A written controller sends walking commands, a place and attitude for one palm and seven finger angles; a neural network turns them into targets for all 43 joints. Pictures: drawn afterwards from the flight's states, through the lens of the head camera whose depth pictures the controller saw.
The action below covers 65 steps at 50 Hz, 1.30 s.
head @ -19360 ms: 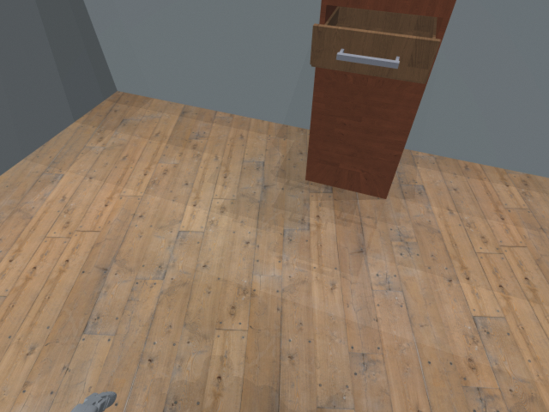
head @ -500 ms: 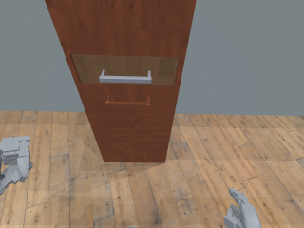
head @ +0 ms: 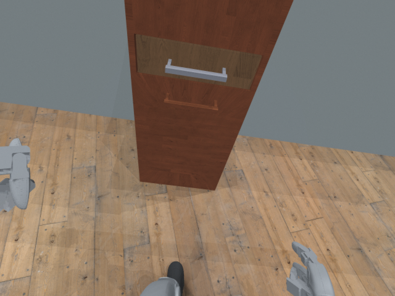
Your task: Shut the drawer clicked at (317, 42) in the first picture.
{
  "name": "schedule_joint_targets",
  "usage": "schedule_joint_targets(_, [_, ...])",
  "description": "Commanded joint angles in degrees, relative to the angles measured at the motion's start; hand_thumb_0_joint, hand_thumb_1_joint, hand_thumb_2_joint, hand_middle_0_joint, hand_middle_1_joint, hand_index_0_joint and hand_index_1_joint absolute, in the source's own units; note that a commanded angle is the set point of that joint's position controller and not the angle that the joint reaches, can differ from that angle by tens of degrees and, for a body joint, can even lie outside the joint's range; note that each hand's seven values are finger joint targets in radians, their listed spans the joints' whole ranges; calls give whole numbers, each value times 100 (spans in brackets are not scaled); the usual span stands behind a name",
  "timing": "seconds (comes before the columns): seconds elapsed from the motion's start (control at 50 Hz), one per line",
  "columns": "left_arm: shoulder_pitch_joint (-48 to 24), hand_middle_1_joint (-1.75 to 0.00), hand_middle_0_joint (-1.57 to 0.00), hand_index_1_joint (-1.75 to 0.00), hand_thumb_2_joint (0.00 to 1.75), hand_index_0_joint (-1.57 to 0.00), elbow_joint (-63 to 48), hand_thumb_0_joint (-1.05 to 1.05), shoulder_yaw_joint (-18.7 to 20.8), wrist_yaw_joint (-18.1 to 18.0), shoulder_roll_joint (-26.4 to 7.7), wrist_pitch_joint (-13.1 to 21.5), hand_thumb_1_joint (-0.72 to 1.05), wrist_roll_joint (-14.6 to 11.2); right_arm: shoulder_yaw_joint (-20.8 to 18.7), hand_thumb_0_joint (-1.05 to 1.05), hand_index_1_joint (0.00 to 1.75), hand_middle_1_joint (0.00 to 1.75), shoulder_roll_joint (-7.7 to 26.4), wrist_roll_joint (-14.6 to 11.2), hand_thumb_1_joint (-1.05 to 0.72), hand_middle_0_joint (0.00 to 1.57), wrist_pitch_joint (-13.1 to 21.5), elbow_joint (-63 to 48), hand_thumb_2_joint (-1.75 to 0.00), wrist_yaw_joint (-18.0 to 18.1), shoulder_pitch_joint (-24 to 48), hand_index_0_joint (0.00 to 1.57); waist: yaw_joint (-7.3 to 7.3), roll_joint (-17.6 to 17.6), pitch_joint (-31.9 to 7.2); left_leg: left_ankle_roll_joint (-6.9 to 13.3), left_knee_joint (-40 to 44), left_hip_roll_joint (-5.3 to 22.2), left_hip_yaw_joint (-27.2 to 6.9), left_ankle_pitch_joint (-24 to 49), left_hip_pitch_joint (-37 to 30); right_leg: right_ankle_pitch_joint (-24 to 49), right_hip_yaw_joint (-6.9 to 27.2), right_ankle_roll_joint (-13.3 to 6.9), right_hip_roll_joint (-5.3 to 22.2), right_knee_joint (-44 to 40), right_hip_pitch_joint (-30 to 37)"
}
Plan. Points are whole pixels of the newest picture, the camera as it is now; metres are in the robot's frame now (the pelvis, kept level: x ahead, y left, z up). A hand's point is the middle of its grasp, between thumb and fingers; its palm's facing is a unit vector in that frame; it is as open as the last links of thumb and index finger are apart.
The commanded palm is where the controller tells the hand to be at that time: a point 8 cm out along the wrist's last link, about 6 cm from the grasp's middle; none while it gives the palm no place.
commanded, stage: stop stepping back and stand still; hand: left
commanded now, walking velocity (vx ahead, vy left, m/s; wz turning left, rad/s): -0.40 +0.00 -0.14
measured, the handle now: (196, 70) +0.74 +0.05 +0.04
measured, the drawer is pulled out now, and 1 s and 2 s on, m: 0.00 0.00 0.00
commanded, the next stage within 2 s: let the arm hang, fingers relaxed in 1.48 s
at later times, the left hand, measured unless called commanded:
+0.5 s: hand out of the picture +0.02 +0.32 +0.21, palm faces +0.10 -0.89 -0.45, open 3.3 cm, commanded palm -0.02 +0.40 +0.19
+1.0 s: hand out of the picture -0.13 +0.45 +0.23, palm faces +0.28 -0.81 -0.51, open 3.3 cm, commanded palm -0.17 +0.50 +0.19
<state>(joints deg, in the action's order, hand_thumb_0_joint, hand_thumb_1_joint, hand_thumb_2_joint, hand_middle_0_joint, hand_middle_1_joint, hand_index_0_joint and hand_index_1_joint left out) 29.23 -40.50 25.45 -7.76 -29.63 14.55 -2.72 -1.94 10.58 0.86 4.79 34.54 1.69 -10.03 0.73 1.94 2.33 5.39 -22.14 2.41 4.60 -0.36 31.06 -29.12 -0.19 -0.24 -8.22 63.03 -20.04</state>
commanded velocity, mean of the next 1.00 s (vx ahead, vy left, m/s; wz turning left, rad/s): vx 0.26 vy -0.18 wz -0.01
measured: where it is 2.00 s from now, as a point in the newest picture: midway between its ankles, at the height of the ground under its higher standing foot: outside the picture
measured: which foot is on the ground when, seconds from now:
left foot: down 0.00-0.10, up 0.12-0.24, down 0.26-0.46, up 0.48-0.64, down 0.66-0.98, up 1.00-1.00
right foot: up 0.00-0.12, down 0.14-0.24, up 0.26-0.52, down 0.54-0.66, up 0.68-1.00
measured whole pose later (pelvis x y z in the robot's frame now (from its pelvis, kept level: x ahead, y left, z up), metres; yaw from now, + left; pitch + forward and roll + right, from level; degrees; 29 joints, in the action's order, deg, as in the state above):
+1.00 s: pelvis -0.33 +0.23 +0.02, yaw -5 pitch +0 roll -4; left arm 34.8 -42.0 25.7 -6.6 -30.7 11.8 -2.0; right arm 0.7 7.0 0.8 5.7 34.2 1.9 -16.6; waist -0.9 -0.5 -2.4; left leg -2.9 -34.1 5.4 5.6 -18.0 27.3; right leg -21.8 -12.3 -5.1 -3.9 30.6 -5.3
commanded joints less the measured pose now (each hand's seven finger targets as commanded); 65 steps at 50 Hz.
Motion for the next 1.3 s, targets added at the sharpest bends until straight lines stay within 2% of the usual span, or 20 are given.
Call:
schedule_joint_targets(0.0, [489,-160,-140,-160,90,-140,-1109,0,522,-13,-537,309,90,-214,-281,0,30,30,717,-37,-90,20,443,-702,-90,-58,412,20,-262,1192,-1912,-1186,1773,825,-585,-2608,-1993,-623,-971,-186,-148,-1328,615])
schedule_joint_targets(0.04, [475,-160,-140,-160,90,-140,-1008,0,540,6,-521,412,90,-296,-276,0,30,30,669,9,-90,20,540,-553,-90,-75,286,20,-357,1427,-2010,-1809,1153,526,-2,-1500,-2237,-904,-1169,-390,-18,-3133,1081])
schedule_joint_targets(0.08, [225,-160,-140,-160,90,-140,-914,0,423,-80,-602,616,90,-158,-319,0,30,30,698,-220,-90,20,505,-170,-90,-142,85,20,-233,-1974,-1312,-1561,-4849,-52,-680,-2193,-3253,332,982,-1206,2516,-5370,-1836])
schedule_joint_targets(0.14, [-1039,-160,-140,-160,90,-140,-1133,0,828,28,-1073,327,90,-177,6,0,30,30,533,25,-90,20,458,-445,-90,-274,450,20,206,-894,-435,-876,-6273,223,-1231,-2803,-344,2729,1034,-1501,3100,-4483,-882])
schedule_joint_targets(0.18, [-1821,-160,-140,-160,90,-140,-541,0,-15,157,-178,74,90,0,-157,0,30,30,878,-146,-90,20,364,-551,-90,16,568,20,237,-1257,604,-555,-2915,325,-1071,-1669,-1506,2543,747,-720,2158,-3645,-1170])
schedule_joint_targets(0.24, [-2167,-160,-140,-160,90,-140,-876,0,-316,119,44,-20,90,-39,-6,0,30,30,915,22,-90,20,620,-585,-90,57,435,20,312,3266,426,-749,1301,1406,-3648,-2284,-1190,-790,245,-21,369,391,-943])
schedule_joint_targets(0.36, [242,-160,-140,-160,90,-140,-2226,0,351,141,-316,-48,90,-194,-277,0,30,30,733,33,-90,20,603,-1093,-90,-312,868,20,-433,2208,-1127,-2758,2508,374,-968,-3794,-449,132,-996,-147,-198,-23,1199])
schedule_joint_targets(0.4, [1504,-160,-140,-160,90,-140,-1883,0,487,160,-327,23,90,-114,-311,0,30,30,551,50,-90,20,515,-1125,-90,-402,610,20,-600,2294,-977,-2254,1289,-75,329,-2900,1067,-30,-1525,-353,-182,-1312,2876])
schedule_joint_targets(0.46, [1424,-160,-140,-160,90,-140,-1507,0,437,152,-248,-88,90,-87,-176,0,30,30,408,-359,-90,20,235,-892,-90,-199,494,20,-227,-2671,-1030,169,-6752,-242,-1132,-3298,352,703,910,-1391,2189,-3738,-159])
schedule_joint_targets(0.5, [-512,-160,-140,-160,90,-140,-2297,0,1653,275,-1841,192,90,-179,-171,0,30,30,484,-17,-90,20,333,-916,-90,-61,326,20,165,-1316,-702,-459,-7638,292,-1336,-2824,571,-527,1521,-1634,2898,-4329,-1385])
schedule_joint_targets(0.54, [-605,-160,-140,-160,90,-140,239,0,1706,71,-1743,130,90,-80,102,0,30,30,426,179,-90,20,133,-1034,-90,-31,47,20,333,-350,-203,-547,-4552,407,-122,-2326,-418,-906,150,123,2115,-4014,-1898])
schedule_joint_targets(0.6, [-1443,-160,-140,-160,90,-140,370,0,438,-22,-480,-136,90,-8,-266,0,30,30,939,-43,-90,20,421,-567,-90,335,134,20,197,-433,-224,-290,-1579,18,-1,-3474,-2629,-2835,-41,-603,1561,-2781,-2645])
schedule_joint_targets(0.64, [-1782,-160,-140,-160,90,-140,-489,0,287,44,-484,183,90,146,-184,0,30,30,1117,47,-90,20,470,-677,-90,301,40,20,178,2939,602,201,1231,1988,-3870,-5091,-1576,-1159,-546,-116,476,1507,-3400])
schedule_joint_targets(0.7, [-1311,-160,-140,-160,90,-140,-1291,0,156,310,-429,358,90,165,-186,0,30,30,848,61,-90,20,608,-904,-90,-158,476,20,-28,898,751,273,1623,2094,-4081,-5083,147,918,608,6,854,2650,-2393])
schedule_joint_targets(0.9, [306,-160,-140,-160,90,-140,-643,0,353,-13,-350,-85,90,99,-28,0,30,30,327,87,-90,20,358,-701,-90,76,176,20,-203,1579,-1001,-1021,726,746,-29,-2609,-444,139,-1558,-327,40,-2557,1931])
schedule_joint_targets(0.96, [-73,-160,-140,-160,90,-140,-301,0,386,121,-480,-318,90,-11,-133,0,30,30,413,-132,-90,20,237,-604,-90,224,-158,20,38,-1359,-637,-795,-4261,-443,696,-2382,-1429,1704,-704,-877,1219,-5269,489])
schedule_joint_targets(1.08, [-488,-160,-140,-160,90,-140,-142,0,298,44,-181,-16,90,-40,-349,0,30,30,903,-264,-90,20,303,-984,-90,-50,380,20,30,-2161,1046,-310,-4967,407,-1329,-2339,1680,2150,2699,-1610,3031,-4603,670])
schedule_joint_targets(1.16, [-1161,-160,-140,-160,90,-140,-949,0,-177,-193,-21,260,90,87,40,0,30,30,593,-96,-90,20,463,-740,-90,119,392,20,178,813,-183,-160,-492,-400,196,-1914,-2030,1621,-51,-845,1696,-2453,497])
schedule_joint_targets(1.2, [-1361,-160,-140,-160,90,-140,-1629,0,-239,-348,-44,451,90,148,-120,0,30,30,908,12,-90,20,702,-866,-90,92,345,20,57,3043,-542,237,324,1262,-3018,-597,-3968,-297,-471,-194,607,29,-1661])
schedule_joint_targets(1.28, [-165,-160,-140,-160,90,-140,-1760,0,719,-207,-900,414,90,55,-164,0,30,30,765,-114,-90,20,769,-872,-90,-84,295,20,43,421,-255,854,590,1703,-3756,-425,-2254,31,485,-55,918,736,-1621])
